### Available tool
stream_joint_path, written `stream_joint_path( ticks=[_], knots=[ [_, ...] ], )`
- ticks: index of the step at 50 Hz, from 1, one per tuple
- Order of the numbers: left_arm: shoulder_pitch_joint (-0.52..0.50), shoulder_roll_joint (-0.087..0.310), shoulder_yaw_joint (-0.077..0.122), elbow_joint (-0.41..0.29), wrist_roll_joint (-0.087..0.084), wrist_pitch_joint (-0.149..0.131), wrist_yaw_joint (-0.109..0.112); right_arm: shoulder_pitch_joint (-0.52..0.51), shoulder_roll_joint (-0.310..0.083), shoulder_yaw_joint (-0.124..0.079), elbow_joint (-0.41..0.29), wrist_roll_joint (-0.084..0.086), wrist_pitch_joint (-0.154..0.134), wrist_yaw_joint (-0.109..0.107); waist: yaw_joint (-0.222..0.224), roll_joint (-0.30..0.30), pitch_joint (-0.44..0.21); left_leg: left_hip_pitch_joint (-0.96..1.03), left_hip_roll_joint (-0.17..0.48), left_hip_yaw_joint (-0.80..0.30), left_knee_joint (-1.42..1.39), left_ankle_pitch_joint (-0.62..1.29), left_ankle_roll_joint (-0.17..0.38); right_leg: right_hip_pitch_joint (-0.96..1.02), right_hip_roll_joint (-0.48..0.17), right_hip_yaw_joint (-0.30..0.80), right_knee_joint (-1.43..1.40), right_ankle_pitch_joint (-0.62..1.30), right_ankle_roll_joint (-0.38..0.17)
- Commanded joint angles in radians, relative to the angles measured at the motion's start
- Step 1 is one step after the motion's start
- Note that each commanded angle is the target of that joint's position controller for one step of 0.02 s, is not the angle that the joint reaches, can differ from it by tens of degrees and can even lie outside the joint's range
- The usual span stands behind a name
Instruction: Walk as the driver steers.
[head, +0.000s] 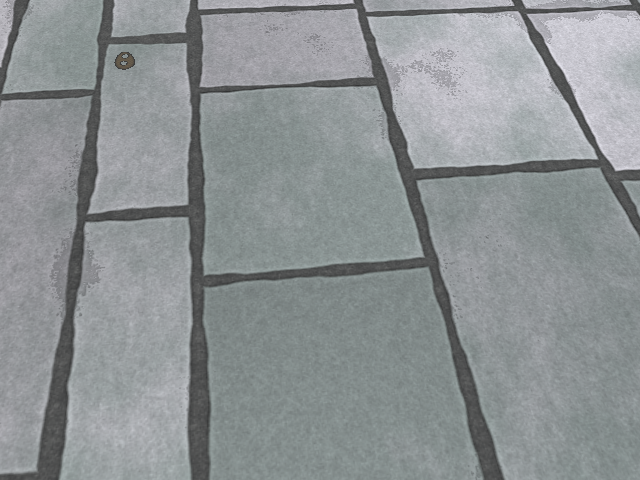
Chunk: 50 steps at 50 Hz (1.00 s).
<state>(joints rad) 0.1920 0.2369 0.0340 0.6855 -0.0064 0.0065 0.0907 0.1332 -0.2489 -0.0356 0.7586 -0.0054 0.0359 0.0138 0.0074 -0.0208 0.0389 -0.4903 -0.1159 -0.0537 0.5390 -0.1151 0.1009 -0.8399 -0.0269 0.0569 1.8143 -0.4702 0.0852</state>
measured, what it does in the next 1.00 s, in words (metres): walks ahead, turning left: right foot, then left foot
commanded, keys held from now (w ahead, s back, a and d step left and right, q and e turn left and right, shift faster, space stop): q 0.22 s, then w+q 0.30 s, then w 0.48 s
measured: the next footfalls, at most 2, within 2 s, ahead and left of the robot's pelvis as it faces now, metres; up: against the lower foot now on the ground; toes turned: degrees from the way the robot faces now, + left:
right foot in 0.34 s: +0.12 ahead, -0.15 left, +0.00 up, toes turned +17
left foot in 0.84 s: +0.19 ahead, +0.19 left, +0.00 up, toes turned +25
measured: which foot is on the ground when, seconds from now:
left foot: down 0.00-0.34, up 0.36-0.82, down 0.84-1.00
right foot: up 0.00-0.32, down 0.34-0.84, up 0.86-1.00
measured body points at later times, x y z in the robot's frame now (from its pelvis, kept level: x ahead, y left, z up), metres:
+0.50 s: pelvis +0.06 -0.06 +0.02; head +0.06 -0.09 +0.46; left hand +0.06 +0.25 -0.07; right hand +0.28 -0.29 -0.09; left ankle +0.08 +0.11 -0.62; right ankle +0.09 -0.16 -0.73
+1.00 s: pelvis +0.20 +0.09 +0.01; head +0.22 +0.11 +0.46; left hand +0.15 +0.37 -0.11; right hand +0.41 -0.10 -0.09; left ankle +0.15 +0.17 -0.73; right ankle +0.22 -0.07 -0.63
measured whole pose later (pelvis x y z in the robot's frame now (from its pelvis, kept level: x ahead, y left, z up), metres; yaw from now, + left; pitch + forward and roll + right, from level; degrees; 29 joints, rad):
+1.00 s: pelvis +0.20 +0.09 +0.01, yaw +25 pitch +4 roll +0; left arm 0.31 0.29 0.08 0.79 -0.01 -0.08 0.00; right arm 0.28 -0.24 -0.05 0.70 0.00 -0.05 0.03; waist 0.00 -0.04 -0.03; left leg -0.29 -0.04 0.02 0.48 -0.26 0.05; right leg -0.57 -0.10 0.01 1.20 -0.29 -0.02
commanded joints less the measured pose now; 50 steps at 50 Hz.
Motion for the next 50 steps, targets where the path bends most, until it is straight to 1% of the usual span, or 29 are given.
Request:
stream_joint_path(
  ticks=[1, 2, 3, 6, 10, 14, 15, 16, 17, 18, 19, 20, 21, 22, 24, 26, 29, 33, 36, 39, 41, 42, 43, 44, 45, 46, 47, 48, 50],
  knots=[
    [0.033, 0.097, 0.039, -0.103, 0.027, 0.018, 0.028, -0.021, -0.191, -0.038, -0.12, -0.005, -0.017, -0.041, 0.019, 0.047, -0.147, 0.152, 0.263, -0.366, -0.16, 0.101, 0.161, -0.077, 0.015, 0.039, -0.182, 0.211, 0.017],
    [0.005, 0.066, 0.033, -0.122, 0.032, 0.013, 0.025, -0.005, -0.186, -0.037, -0.122, -0.01, -0.013, -0.059, 0.016, 0.068, -0.158, 0.161, 0.241, -0.363, -0.139, 0.168, 0.162, -0.072, 0.033, 0.035, -0.226, 0.236, 0.033],
    [0.001, 0.048, 0.032, -0.131, 0.031, 0.005, 0.02, 0.002, -0.176, -0.037, -0.125, 0.0, -0.004, -0.071, 0.025, 0.065, -0.182, 0.196, 0.218, -0.358, -0.143, 0.15, 0.146, -0.04, 0.027, 0.057, -0.398, 0.251, 0.038],
    [-0.083, 0.025, 0.029, -0.156, 0.028, -0.003, -0.005, 0.001, -0.173, -0.05, -0.151, 0.016, 0.028, -0.096, -0.004, 0.139, -0.223, 0.233, 0.202, -0.38, -0.166, -0.088, 0.094, 0.076, 0.045, 0.061, -0.715, 0.272, 0.048],
    [-0.113, 0.073, 0.05, -0.14, 0.009, -0.006, -0.031, 0.018, -0.192, -0.072, -0.173, 0.013, 0.034, -0.086, -0.034, 0.211, -0.16, 0.185, 0.225, -0.478, -0.217, -0.286, 0.092, 0.217, 0.064, 0.075, -0.942, 0.238, 0.025],
    [-0.071, 0.082, 0.065, -0.108, -0.002, -0.026, -0.062, 0.032, -0.187, -0.077, -0.189, 0.017, 0.039, -0.064, -0.026, 0.231, -0.139, 0.095, 0.195, -0.526, -0.233, -0.511, 0.074, 0.475, 0.102, 0.019, -1.179, 0.145, -0.034],
    [-0.024, 0.081, 0.072, -0.088, -0.004, -0.03, -0.066, 0.024, -0.176, -0.074, -0.195, 0.021, 0.038, -0.064, 0.006, 0.213, -0.128, 0.045, 0.164, -0.52, -0.212, -0.58, 0.052, 0.582, 0.096, 0.003, -1.297, 0.172, -0.058],
    [0.051, 0.1, 0.085, -0.062, -0.005, -0.032, -0.064, 0.035, -0.148, -0.067, -0.195, 0.025, 0.033, -0.064, 0.042, 0.176, -0.134, -0.071, 0.113, -0.476, -0.13, -0.62, 0.01, 0.749, 0.036, 0.015, -1.377, 0.159, -0.087],
    [0.164, 0.143, 0.094, -0.039, 0.008, -0.035, -0.065, 0.086, -0.052, -0.047, -0.183, 0.015, 0.029, -0.06, 0.054, -0.004, -0.218, -0.219, 0.008, -0.293, 0.22, -0.602, -0.047, 0.948, -0.188, 0.219, -1.414, -0.023, -0.144],
    [0.186, 0.248, 0.115, -0.035, 0.049, -0.042, -0.079, 0.019, -0.069, -0.055, -0.256, 0.038, 0.002, -0.058, 0.044, -0.229, -0.128, -0.5, -0.073, -0.205, 0.394, -0.508, -0.057, 0.917, -0.36, 0.599, -1.55, -0.278, -0.27],
    [0.119, 0.239, 0.12, -0.045, 0.046, -0.058, -0.077, -0.063, -0.156, -0.08, -0.271, 0.024, -0.021, -0.058, 0.026, -0.202, -0.01, -0.597, 0.016, -0.217, 0.494, -0.372, -0.076, 0.821, -0.374, 0.631, -1.592, -0.349, -0.299],
    [0.047, 0.194, 0.106, -0.061, 0.028, -0.062, -0.064, -0.037, -0.189, -0.091, -0.25, 0.013, -0.023, -0.057, -0.003, -0.188, 0.009, -0.573, 0.038, -0.199, 0.539, -0.265, -0.088, 0.772, -0.325, 0.522, -1.594, -0.297, -0.253],
    [0.009, 0.16, 0.095, -0.074, 0.017, -0.059, -0.056, 0.021, -0.182, -0.095, -0.21, 0.003, -0.017, -0.057, -0.023, -0.172, -0.02, -0.526, 0.049, -0.16, 0.602, -0.196, -0.108, 0.75, -0.275, 0.428, -1.588, -0.229, -0.211],
    [-0.003, 0.151, 0.089, -0.071, 0.008, -0.056, -0.051, 0.06, -0.176, -0.096, -0.19, -0.003, -0.015, -0.047, -0.036, -0.162, -0.026, -0.477, 0.052, -0.125, 0.684, -0.124, -0.126, 0.696, -0.239, 0.347, -1.593, -0.169, -0.19],
    [0.01, 0.142, 0.078, -0.059, 0.017, -0.062, -0.053, 0.104, -0.141, -0.09, -0.168, 0.004, -0.017, -0.029, -0.048, -0.153, -0.029, -0.394, 0.069, -0.068, 0.823, -0.033, -0.148, 0.59, -0.195, 0.215, -1.62, -0.089, -0.185],
    [0.056, 0.143, 0.076, -0.04, 0.021, -0.069, -0.059, 0.099, -0.124, -0.084, -0.161, 0.013, -0.02, -0.026, -0.033, -0.128, -0.005, -0.402, 0.087, -0.063, 0.846, 0.025, -0.16, 0.569, -0.184, 0.142, -1.627, -0.058, -0.194],
    [0.159, 0.146, 0.075, 0.004, 0.025, -0.076, -0.065, 0.047, -0.097, -0.075, -0.162, 0.02, -0.034, -0.028, 0.013, -0.096, 0.026, -0.45, 0.103, -0.099, 0.696, 0.079, -0.167, 0.645, -0.202, 0.129, -1.635, -0.023, -0.229],
    [0.163, 0.191, 0.087, 0.019, 0.012, -0.081, -0.06, -0.049, -0.081, -0.064, -0.194, 0.021, -0.061, -0.011, 0.037, -0.117, 0.017, -0.37, 0.13, -0.069, 0.384, 0.118, -0.18, 0.725, -0.239, 0.074, -1.644, 0.115, -0.24],
    [0.182, 0.21, 0.09, 0.048, -0.009, -0.078, -0.06, -0.092, -0.047, -0.042, -0.208, 0.025, -0.072, 0.012, 0.057, -0.132, 0.029, -0.193, 0.157, 0.043, 0.229, 0.045, -0.161, 0.665, -0.247, 0.017, -1.649, 0.168, -0.244],
    [0.204, 0.227, 0.097, 0.074, -0.025, -0.072, -0.071, -0.091, -0.064, -0.041, -0.216, 0.035, -0.081, 0.023, 0.061, -0.142, 0.05, -0.076, 0.15, 0.071, 0.099, -0.11, -0.102, 0.677, -0.274, 0.023, -1.605, 0.173, -0.246],
    [0.19, 0.225, 0.094, 0.087, -0.029, -0.06, -0.078, 0.033, -0.092, -0.059, -0.18, 0.037, -0.085, 0.02, -0.017, -0.116, 0.012, 0.111, 0.105, 0.114, -0.029, -0.129, -0.052, 0.666, -0.27, 0.011, -1.478, 0.283, -0.229],
    [0.199, 0.181, 0.078, 0.094, -0.022, -0.061, -0.083, 0.173, -0.146, -0.088, -0.135, 0.036, -0.085, 0.011, -0.082, -0.056, -0.081, 0.343, 0.088, 0.107, -0.045, -0.092, -0.017, 0.599, -0.214, -0.06, -1.262, 0.483, -0.201],
    [0.19, 0.111, 0.05, 0.06, 0.009, -0.072, -0.088, 0.344, -0.229, -0.11, -0.115, 0.022, -0.08, -0.005, -0.146, 0.141, -0.253, 0.648, 0.311, -0.182, -0.044, -0.068, 0.051, 0.375, -0.147, -0.155, -0.852, 0.333, -0.134],
    [0.21, 0.05, 0.032, 0.018, -0.001, -0.108, -0.092, 0.4, -0.314, -0.116, -0.1, 0.015, -0.089, 0.003, -0.114, 0.397, -0.333, 0.842, 0.486, -0.675, -0.201, -0.238, 0.211, 0.011, 0.031, -0.062, -0.555, -0.112, -0.092],
    [0.155, 0.153, 0.06, 0.031, -0.03, -0.131, -0.094, 0.421, -0.23, -0.096, -0.08, 0.016, -0.098, 0.01, -0.154, 0.249, -0.292, 0.833, 0.49, -0.67, -0.243, -0.282, 0.217, -0.11, -0.009, 0.034, -0.446, -0.073, -0.1],
    [0.086, 0.176, 0.066, 0.006, -0.035, -0.137, -0.094, 0.357, -0.189, -0.078, -0.079, 0.015, -0.102, 0.01, -0.125, 0.214, -0.182, 0.738, 0.456, -0.522, -0.23, -0.201, 0.181, -0.157, -0.052, 0.014, -0.447, 0.02, -0.122],
    [0.056, 0.159, 0.061, 0.006, -0.016, -0.133, -0.089, 0.263, -0.158, -0.065, -0.097, 0.014, -0.1, 0.01, -0.087, 0.126, -0.131, 0.603, 0.407, -0.401, -0.24, -0.117, 0.152, -0.096, -0.095, 0.003, -0.506, 0.127, -0.127],
    [0.049, 0.15, 0.062, 0.011, 0.0, -0.123, -0.089, 0.183, -0.123, -0.054, -0.106, 0.008, -0.098, 0.013, -0.048, 0.121, -0.083, 0.483, 0.366, -0.32, -0.271, -0.025, 0.136, -0.033, -0.117, 0.005, -0.582, 0.2, -0.121],
    [0.095, 0.123, 0.059, 0.025, -0.005, -0.098, -0.1, 0.128, -0.098, -0.046, -0.102, 0.002, -0.105, 0.009, 0.011, 0.141, -0.071, 0.378, 0.327, -0.227, -0.317, 0.127, 0.125, 0.063, -0.125, 0.002, -0.628, 0.283, -0.104]
  ],
)
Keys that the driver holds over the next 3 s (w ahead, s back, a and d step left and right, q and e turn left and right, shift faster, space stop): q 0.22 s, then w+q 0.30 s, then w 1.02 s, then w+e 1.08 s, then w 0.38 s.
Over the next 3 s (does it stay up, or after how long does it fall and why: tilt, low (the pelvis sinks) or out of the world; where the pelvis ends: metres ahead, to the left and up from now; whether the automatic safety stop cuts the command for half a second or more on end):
stays up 1.27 0.32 0.01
